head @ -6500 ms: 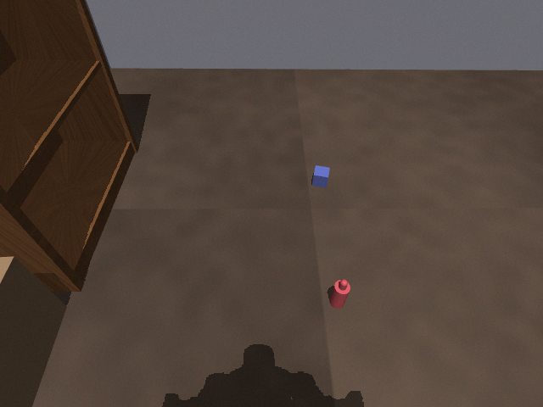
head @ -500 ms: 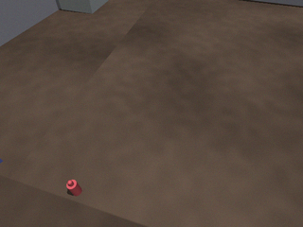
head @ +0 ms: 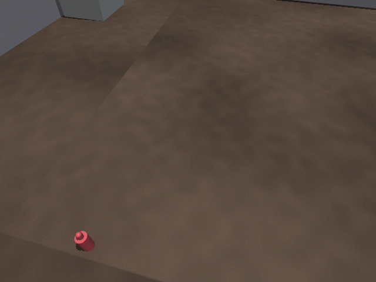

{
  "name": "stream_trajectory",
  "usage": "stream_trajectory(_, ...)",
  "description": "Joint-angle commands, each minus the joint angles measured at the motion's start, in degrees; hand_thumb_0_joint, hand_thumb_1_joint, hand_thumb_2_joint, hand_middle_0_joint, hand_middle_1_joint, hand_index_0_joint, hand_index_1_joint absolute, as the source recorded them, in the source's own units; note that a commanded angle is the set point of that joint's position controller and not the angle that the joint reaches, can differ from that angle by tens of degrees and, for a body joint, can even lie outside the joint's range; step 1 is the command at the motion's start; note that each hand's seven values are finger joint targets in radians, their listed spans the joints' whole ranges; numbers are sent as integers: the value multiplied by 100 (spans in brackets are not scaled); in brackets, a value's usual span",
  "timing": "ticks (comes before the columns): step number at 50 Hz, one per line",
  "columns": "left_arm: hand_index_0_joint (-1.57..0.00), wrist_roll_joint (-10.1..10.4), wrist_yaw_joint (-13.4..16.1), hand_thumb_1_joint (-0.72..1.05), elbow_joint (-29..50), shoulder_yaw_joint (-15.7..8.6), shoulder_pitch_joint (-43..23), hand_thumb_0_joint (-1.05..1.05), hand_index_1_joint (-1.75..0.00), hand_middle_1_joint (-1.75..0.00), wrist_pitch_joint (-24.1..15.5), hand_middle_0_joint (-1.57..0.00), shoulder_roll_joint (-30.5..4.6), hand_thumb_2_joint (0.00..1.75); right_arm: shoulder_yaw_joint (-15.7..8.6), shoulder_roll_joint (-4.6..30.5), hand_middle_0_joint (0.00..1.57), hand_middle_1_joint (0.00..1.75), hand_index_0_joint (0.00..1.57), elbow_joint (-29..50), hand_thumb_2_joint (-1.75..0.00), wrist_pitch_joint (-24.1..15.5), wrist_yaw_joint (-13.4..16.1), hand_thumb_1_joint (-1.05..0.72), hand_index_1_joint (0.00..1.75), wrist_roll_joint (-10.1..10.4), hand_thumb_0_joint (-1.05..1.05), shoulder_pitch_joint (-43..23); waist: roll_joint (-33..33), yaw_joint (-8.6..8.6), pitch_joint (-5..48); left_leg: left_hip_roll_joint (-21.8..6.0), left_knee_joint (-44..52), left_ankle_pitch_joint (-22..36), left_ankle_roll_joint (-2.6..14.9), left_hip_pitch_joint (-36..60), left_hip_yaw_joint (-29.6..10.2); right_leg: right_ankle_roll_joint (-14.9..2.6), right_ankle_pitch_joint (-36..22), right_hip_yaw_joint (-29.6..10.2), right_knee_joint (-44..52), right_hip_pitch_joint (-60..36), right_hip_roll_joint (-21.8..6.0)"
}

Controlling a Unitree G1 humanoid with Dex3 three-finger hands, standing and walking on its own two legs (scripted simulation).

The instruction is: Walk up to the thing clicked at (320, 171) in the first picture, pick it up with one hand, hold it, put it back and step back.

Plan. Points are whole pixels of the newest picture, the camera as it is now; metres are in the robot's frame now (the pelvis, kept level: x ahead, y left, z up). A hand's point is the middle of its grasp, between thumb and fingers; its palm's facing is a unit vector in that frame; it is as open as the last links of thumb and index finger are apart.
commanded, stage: walk up
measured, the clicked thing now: out of the picture +0.63 +1.13 -0.74
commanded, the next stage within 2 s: none
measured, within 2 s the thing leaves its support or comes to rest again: neither
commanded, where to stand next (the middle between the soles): +0.70 +0.02 m, yaw +1 degrees
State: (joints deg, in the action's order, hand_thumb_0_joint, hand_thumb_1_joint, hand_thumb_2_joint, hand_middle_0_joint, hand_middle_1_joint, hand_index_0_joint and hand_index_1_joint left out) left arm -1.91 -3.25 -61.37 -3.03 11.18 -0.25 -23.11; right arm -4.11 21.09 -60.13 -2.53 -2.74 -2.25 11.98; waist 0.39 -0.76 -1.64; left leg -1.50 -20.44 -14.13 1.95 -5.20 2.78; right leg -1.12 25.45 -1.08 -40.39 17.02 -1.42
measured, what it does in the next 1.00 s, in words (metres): walks ahead: left foot, then right foot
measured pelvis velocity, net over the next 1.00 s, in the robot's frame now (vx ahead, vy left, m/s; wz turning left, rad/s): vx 0.38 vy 0.00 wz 0.07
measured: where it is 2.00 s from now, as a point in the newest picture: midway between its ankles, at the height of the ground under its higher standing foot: (185, 207)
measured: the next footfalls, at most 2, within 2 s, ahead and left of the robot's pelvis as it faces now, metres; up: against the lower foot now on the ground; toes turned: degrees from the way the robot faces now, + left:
left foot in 0.52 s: +0.33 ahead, +0.13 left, +0.00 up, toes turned +7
right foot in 0.98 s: +0.53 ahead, -0.12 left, +0.00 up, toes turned +2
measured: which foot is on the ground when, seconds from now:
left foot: down 0.00-0.12, up 0.14-0.50, down 0.52-1.00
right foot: down 0.00-0.56, up 0.58-0.96, down 0.98-1.00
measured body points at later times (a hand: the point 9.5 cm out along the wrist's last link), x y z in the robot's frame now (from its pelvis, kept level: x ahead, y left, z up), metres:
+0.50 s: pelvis +0.17 -0.01 -0.02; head +0.19 +0.00 +0.43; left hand +0.18 +0.31 -0.14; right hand +0.25 -0.34 -0.12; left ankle +0.28 +0.13 -0.74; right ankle +0.08 -0.16 -0.74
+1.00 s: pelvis +0.38 +0.00 -0.02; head +0.40 -0.01 +0.43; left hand +0.48 +0.33 -0.12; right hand +0.41 -0.31 -0.14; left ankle +0.29 +0.13 -0.74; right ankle +0.49 -0.12 -0.75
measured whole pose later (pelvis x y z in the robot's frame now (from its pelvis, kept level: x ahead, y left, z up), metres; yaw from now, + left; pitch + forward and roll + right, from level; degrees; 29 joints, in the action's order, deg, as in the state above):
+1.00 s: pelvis +0.38 +0.00 -0.02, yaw +4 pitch -2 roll +1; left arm -1.2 -4.2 -48.4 -4.5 11.5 -2.9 -23.5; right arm -2.5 22.7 -47.0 -3.0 -2.5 0.3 23.3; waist -0.7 -2.5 -4.9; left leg -2.0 -34.7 -26.0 -0.5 -5.8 2.1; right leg -1.2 8.9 1.5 -33.7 22.0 -2.1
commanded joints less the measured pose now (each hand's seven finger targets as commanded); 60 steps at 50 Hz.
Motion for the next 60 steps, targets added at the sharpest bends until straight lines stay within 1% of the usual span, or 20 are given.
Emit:
stream_trajectory(1, -20, 45, -86, 90, 753, -299, -274, 0, -30, -30, -304, -20, -1055, 90, -453, 1718, 20, 30, 20, 678, -90, -100, 32, -90, 30, -36, 0, -402, -1067, 38, -273, -1421, 1017, -1605, 976, 119, -1316, -16, -166, 24, 535, 588, -311)
stream_trajectory(5, -20, 6, 98, 90, 142, -572, 1576, 0, -30, -30, -379, -20, -1385, 90, -272, 1111, 20, 30, 20, 968, -90, 27, -5, -90, 30, 4, 0, -631, 423, 897, 413, -343, -1845, -1916, 355, -2280, 20, 48, -1123, 245, 1503, -2951, 78)
stream_trajectory(6, -20, -52, 171, 90, 154, -733, 2019, 0, -30, -30, -388, -20, -1807, 90, -152, 783, 20, 30, 20, 1102, -90, 48, -10, -90, 30, -1, 0, -577, 1691, 1140, 242, 363, -3475, -2417, 133, -3412, 150, -219, 709, -1496, 2333, -3009, -945)
stream_trajectory(7, -20, -78, 197, 90, 548, -722, 1317, 0, -30, -30, -431, -20, -2061, 90, -209, 973, 20, 30, 20, 1109, -90, 120, 12, -90, 30, 88, 0, -357, 1202, 795, 28, 512, -4263, -1954, -1, -3425, -710, -646, 2703, -3621, 3575, -1953, -2136)
stream_trajectory(8, -20, -52, 177, 90, 866, -688, 579, 0, -30, -30, -411, -20, -2204, 90, -330, 1449, 20, 30, 20, 1054, -90, 124, 15, -90, 30, 77, 0, -276, 765, 531, -567, 103, -4261, -1562, -1, -3082, -1101, -1073, 3218, -3884, 3754, -947, -2359)
stream_trajectory(13, -20, 131, 182, 90, 1065, -472, 133, 0, -30, -30, -536, -20, -1495, 90, -286, 1361, 20, 30, 20, 649, -90, 48, -78, -90, 30, 193, 0, 601, 683, 32, -725, -193, -3768, -273, -89, -2524, -1085, -834, 342, -1188, 3294, -639, -1234)
stream_trajectory(24, -20, 119, 169, 90, 1302, -498, 654, 0, -30, -30, -542, -20, -1642, 90, -342, 1211, 20, 30, 20, 1329, -90, -62, -228, -90, 30, 58, 0, -323, 475, 344, -438, -290, -1263, 466, -91, -1595, 60, -865, -2148, -3, 2217, -1003, -1252)
stream_trajectory(26, -20, 106, 183, 90, 1416, -422, 494, 0, -30, -30, -507, -20, -1514, 90, -454, 1404, 20, 30, 20, 1046, -90, -126, -151, -90, 30, 51, 0, 782, -139, -271, 144, -35, -927, 508, 105, -11, 156, -660, -3022, 347, 560, -526, -922)
stream_trajectory(27, -20, 126, 204, 90, 1452, -304, 795, 0, -30, -30, -465, -20, -1167, 90, -581, 1738, 20, 30, 20, 874, -90, -184, -69, -90, 30, -17, 0, 1635, -1059, -638, 654, -334, -520, -292, 394, 1048, -428, -463, -2548, 603, -1281, 135, -487)
stream_trajectory(28, -20, 190, 179, 90, 1515, -175, 1157, 0, -30, -30, -444, -20, -587, 90, -717, 2219, 20, 30, 20, 960, -90, -229, 18, -90, 30, -47, 0, 1896, -2464, -554, 799, -1715, -171, -637, 770, 1910, -2877, -133, 426, 465, -2627, 1769, 451)
stream_trajectory(29, -20, 191, 251, 90, 1455, -306, 1014, 0, -30, -30, -400, -20, -1193, 90, -699, 2273, 20, 30, 20, 1107, -90, -242, 27, -90, 30, 176, 0, 1665, -1460, -546, 950, -2166, 536, -998, 1161, 1625, -4225, -273, 751, -298, -2905, 1794, 493)
stream_trajectory(34, -20, 306, 197, 90, 1258, -241, 999, 0, -30, -30, -356, -20, -1194, 90, -377, 1556, 20, 30, 20, 1458, -90, -281, 131, -90, 30, 243, 0, 693, -788, 14, -55, -1473, 322, 1706, 870, -132, -1301, -178, -529, -553, -2508, 1263, -141)
stream_trajectory(40, -20, 169, 19, 90, 1572, -222, 423, 0, -30, -30, -321, -20, -971, 90, -372, 1631, 20, 30, 20, 1662, -90, -343, 153, -90, 30, 192, 0, 813, -767, -91, -384, -1505, 379, 2252, 1225, -77, -633, 115, -1004, -46, -758, 1447, -382)
stream_trajectory(46, -20, 49, -57, 90, 1870, -425, -126, 0, -30, -30, -422, -20, -952, 90, -284, 1556, 20, 30, 20, 1856, -90, -219, 110, -90, 30, 296, 0, 1077, -418, -39, -287, -1216, -119, 1892, 901, -1203, -1202, -33, -1417, 436, 521, -257, 103)
stream_trajectory(48, -20, 70, -26, 90, 1779, -475, 456, 0, -30, -30, -460, -20, -1022, 90, -237, 1551, 20, 30, 20, 1978, -90, -183, 115, -90, 30, 324, 0, 870, -183, 331, -4, -983, -826, 1703, 703, -1349, -1011, -108, -1779, 468, 1091, -1066, 148)
stream_trajectory(49, -20, 62, 26, 90, 1651, -545, 1052, 0, -30, -30, -495, -20, -1218, 90, -156, 1325, 20, 30, 20, 2043, -90, -205, 121, -90, 30, 333, 0, 832, 228, 646, 412, -581, -1903, 1705, 492, -1364, -669, -283, -1715, 259, 1346, -1648, -1)
stream_trajectory(51, -20, 44, 115, 90, 1728, -716, 1503, 0, -30, -30, -557, -20, -1914, 90, -43, 999, 20, 30, 20, 2090, -90, -197, 179, -90, 30, 276, 0, 1171, 1330, 738, 674, 419, -4383, -1393, 92, -3065, -202, -1050, -430, -3070, 2593, -2448, -2467)
stream_trajectory(52, -20, 104, 104, 90, 1831, -709, 1007, 0, -30, -30, -521, -20, -1902, 90, -164, 1504, 20, 30, 20, 1922, -90, -137, 230, -90, 30, 202, 0, 1210, 934, 604, 633, 38, -4783, -1490, 120, -3118, -544, -1401, -168, -3332, 2504, -2233, -2687)
stream_trajectory(56, -20, 149, 147, 90, 2053, -512, 283, 0, -30, -30, -506, -20, -1327, 90, -186, 1305, 20, 30, 20, 1541, -90, -133, 110, -90, 30, 259, 0, 1477, 858, 125, -257, -346, -4103, -442, 28, -2488, -664, -747, -624, -731, 2749, -621, -1490)
stream_trajectory(60, -20, 111, 108, 90, 2149, -528, 432, 0, -30, -30, -546, -20, -1296, 90, -207, 1198, 20, 30, 20, 1558, -90, -89, -19, -90, 30, 194, 0, 1339, 941, 204, -435, -361, -3364, 123, -181, -2621, -288, -998, -1260, 94, 2774, -589, -1304)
